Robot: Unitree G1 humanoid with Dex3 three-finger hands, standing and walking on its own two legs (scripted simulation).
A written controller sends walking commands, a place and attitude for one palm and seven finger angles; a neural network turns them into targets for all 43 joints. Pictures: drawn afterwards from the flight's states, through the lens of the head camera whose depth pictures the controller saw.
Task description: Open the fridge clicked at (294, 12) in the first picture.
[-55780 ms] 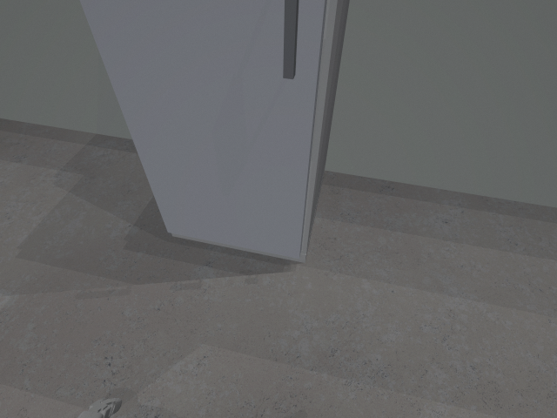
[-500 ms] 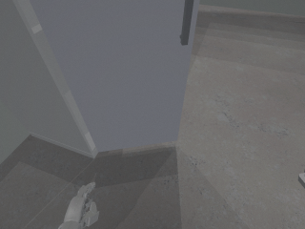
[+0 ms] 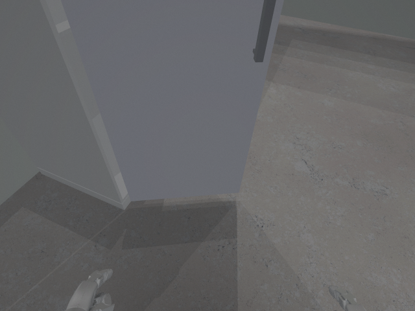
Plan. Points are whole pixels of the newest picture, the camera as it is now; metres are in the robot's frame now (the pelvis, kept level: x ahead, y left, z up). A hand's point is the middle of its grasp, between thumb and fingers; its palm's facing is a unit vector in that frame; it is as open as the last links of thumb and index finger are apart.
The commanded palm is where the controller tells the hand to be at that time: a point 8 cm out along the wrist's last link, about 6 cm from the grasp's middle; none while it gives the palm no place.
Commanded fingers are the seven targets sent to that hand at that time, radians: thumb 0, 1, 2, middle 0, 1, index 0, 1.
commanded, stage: let the arm hang, fingers relaxed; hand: right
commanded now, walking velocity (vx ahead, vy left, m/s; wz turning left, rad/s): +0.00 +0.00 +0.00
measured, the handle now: (265, 8) +0.80 -0.08 +0.26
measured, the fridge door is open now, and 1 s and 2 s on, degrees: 60 60 60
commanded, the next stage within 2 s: look to check the result in 0.90 s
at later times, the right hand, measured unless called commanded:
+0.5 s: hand out of the picture -0.01 -0.19 -0.16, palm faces -0.03 +0.97 -0.24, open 7.3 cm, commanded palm none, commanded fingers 0.00 -0.90 -0.90 0.20 0.30 0.20 0.30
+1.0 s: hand out of the picture +0.06 -0.16 -0.16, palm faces -0.04 +0.98 -0.20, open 7.3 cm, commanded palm none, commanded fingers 0.00 -0.90 -0.90 0.20 0.30 0.20 0.30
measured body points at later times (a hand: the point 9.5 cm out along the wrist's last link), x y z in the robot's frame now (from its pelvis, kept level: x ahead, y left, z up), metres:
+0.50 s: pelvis +0.00 +0.01 +0.01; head +0.03 +0.01 +0.46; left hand +0.01 +0.23 -0.15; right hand +0.00 -0.24 -0.14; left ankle +0.01 +0.13 -0.73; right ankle +0.05 -0.08 -0.73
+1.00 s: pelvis +0.03 +0.02 +0.02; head +0.05 +0.01 +0.47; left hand +0.04 +0.24 -0.14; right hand +0.06 -0.21 -0.14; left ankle +0.01 +0.13 -0.73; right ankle +0.05 -0.08 -0.73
